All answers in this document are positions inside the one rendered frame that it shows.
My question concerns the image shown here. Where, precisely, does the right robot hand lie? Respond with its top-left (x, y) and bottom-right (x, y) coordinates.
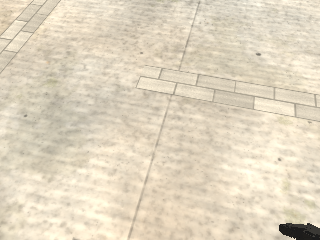
top-left (279, 223), bottom-right (320, 240)

